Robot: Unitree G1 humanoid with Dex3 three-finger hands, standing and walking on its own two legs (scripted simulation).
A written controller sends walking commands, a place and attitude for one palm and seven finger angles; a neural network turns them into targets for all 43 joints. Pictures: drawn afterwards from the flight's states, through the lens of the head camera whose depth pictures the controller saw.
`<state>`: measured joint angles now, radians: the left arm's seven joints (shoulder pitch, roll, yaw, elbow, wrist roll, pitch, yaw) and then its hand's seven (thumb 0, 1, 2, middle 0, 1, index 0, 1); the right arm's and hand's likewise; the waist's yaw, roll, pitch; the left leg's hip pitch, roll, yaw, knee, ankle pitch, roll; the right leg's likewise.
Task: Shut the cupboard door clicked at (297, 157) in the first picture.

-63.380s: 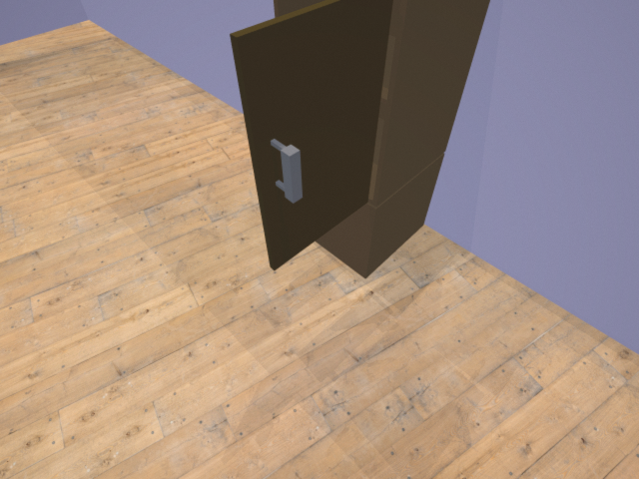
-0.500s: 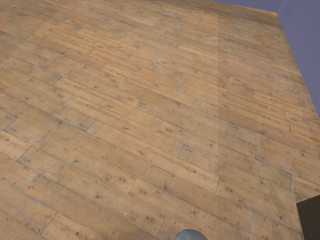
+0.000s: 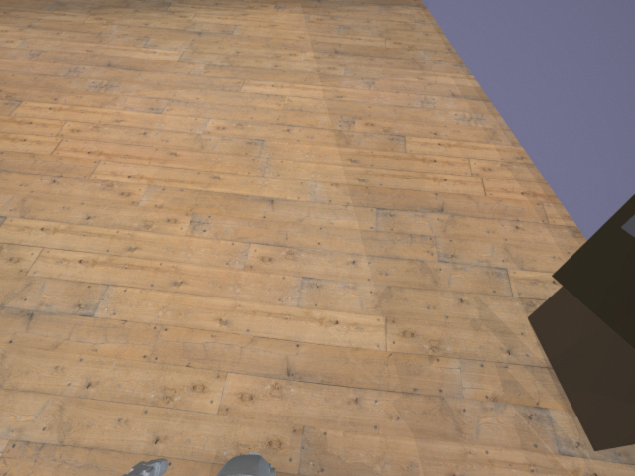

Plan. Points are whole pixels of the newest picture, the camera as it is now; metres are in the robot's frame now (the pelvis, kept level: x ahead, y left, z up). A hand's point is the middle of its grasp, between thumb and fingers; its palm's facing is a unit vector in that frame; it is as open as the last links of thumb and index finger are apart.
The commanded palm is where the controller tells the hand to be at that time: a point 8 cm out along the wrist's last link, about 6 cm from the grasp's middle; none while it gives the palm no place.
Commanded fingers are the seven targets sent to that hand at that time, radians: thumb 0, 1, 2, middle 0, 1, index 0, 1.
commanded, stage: turn to face it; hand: left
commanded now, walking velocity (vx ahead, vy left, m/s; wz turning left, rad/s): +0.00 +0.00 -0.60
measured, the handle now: out of the picture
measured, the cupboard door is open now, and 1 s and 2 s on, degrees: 24 24 24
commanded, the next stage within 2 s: take the last steps up to it in 1.50 s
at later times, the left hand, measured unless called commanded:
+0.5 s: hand (220, 430) +0.20 +0.15 -0.16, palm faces -0.31 -0.91 -0.26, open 7.4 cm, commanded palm none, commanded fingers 0.00 0.90 0.90 -0.20 -0.30 -0.20 -0.30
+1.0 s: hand (229, 405) +0.23 +0.15 -0.17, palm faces -0.53 -0.83 -0.18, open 7.4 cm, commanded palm none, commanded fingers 0.00 0.90 0.90 -0.20 -0.30 -0.20 -0.30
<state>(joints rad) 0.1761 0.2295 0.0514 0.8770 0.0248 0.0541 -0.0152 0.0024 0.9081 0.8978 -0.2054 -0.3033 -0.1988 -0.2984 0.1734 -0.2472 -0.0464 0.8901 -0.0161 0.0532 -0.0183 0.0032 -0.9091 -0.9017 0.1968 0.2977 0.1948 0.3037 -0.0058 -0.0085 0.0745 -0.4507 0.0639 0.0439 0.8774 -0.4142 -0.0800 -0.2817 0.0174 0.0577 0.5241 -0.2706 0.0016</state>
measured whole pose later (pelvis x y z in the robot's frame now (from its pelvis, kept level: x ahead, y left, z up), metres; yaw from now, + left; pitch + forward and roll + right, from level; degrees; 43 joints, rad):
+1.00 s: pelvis +0.05 +0.02 +0.01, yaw -36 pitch +1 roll -3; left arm 0.18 0.28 0.09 0.90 0.02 0.09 -0.04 0.01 0.91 0.90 -0.20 -0.30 -0.20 -0.30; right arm 0.18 -0.20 0.00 0.86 -0.03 0.01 -0.03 0.00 -0.91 -0.90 0.20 0.30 0.20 0.30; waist 0.02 -0.04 0.08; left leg -0.26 0.09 0.14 0.52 -0.28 0.02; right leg -0.49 0.01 0.00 1.13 -0.47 0.05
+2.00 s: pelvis +0.05 -0.06 +0.00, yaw -58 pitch +1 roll +0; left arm 0.17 0.22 0.06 0.98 0.03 0.03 -0.06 0.00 0.91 0.90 -0.20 -0.30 -0.19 -0.30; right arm 0.40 -0.20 -0.04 1.07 -0.04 0.00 -0.02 0.00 -0.90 -0.90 0.20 0.30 0.20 0.30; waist -0.06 0.01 0.01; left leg -0.18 0.13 0.16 0.52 -0.34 -0.04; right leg -0.26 -0.03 -0.06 0.50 -0.31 -0.02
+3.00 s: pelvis +0.15 -0.30 +0.01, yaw -56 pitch +1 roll +1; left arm 0.12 0.18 0.05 1.01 0.03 0.02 0.04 0.00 0.92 0.90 -0.21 -0.30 -0.20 -0.30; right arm 0.15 -0.20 -0.05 1.02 -0.01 0.06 -0.02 0.00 -0.91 -0.90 0.20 0.30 0.19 0.30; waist 0.01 -0.03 0.10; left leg -0.36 -0.01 0.04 0.77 -0.44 -0.05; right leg -0.27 -0.07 -0.08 0.48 -0.22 0.00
